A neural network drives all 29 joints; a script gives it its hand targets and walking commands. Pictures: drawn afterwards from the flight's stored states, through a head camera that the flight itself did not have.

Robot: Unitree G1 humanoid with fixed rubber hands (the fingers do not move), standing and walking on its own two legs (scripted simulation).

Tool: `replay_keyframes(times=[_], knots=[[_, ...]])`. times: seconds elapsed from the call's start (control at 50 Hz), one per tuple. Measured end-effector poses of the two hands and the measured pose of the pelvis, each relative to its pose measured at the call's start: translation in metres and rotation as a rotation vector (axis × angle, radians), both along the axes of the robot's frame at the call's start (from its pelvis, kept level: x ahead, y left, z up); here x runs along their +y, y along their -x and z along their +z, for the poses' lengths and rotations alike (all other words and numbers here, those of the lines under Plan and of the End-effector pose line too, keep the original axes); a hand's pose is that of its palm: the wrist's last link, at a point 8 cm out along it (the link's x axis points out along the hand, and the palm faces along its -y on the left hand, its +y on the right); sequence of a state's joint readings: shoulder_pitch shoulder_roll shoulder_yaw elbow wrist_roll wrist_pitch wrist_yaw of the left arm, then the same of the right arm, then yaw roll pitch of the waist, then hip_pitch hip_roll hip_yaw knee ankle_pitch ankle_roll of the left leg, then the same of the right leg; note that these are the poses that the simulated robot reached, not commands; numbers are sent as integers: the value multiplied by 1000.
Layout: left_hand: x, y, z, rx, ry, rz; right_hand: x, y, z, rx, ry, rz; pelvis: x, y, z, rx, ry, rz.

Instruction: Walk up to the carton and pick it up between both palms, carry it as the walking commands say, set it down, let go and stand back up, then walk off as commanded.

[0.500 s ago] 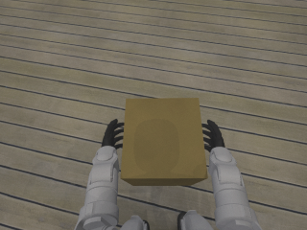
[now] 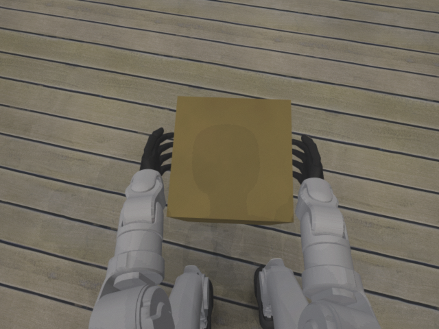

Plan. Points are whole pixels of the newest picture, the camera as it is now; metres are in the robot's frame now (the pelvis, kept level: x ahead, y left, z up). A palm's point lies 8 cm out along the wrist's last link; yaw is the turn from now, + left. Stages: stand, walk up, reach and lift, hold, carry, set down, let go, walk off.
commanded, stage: set down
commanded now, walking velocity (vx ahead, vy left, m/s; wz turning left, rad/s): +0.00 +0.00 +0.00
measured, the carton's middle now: (230, 171) +0.43 +0.00 -0.13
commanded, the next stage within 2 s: none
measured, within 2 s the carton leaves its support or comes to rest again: neither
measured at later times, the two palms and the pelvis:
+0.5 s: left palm (162, 170) +0.44 +0.15 -0.14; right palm (295, 178) +0.41 -0.14 -0.14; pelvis -0.01 +0.00 -0.07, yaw +0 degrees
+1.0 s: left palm (169, 171) +0.47 +0.15 -0.23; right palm (284, 179) +0.43 -0.14 -0.23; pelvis -0.03 +0.00 -0.15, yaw +1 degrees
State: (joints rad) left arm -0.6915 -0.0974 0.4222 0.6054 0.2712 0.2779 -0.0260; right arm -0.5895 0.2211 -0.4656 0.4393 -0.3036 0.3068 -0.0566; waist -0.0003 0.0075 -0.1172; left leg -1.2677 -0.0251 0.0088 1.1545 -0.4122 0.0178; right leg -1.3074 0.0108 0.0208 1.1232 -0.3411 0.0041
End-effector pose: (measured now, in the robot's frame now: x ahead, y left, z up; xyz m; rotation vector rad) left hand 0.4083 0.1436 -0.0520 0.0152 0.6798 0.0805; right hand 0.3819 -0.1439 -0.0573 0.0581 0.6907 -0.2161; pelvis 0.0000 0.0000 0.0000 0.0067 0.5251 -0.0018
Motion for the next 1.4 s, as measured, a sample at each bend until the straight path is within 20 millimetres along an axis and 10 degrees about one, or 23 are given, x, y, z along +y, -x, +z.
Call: replay_keyframes(times=[1.4], knots=[[8, -79, -248, 35, -24, -53, 8, -71, -245, 31, 11, -24, 4, 33, -196, 277, 35, 42]])
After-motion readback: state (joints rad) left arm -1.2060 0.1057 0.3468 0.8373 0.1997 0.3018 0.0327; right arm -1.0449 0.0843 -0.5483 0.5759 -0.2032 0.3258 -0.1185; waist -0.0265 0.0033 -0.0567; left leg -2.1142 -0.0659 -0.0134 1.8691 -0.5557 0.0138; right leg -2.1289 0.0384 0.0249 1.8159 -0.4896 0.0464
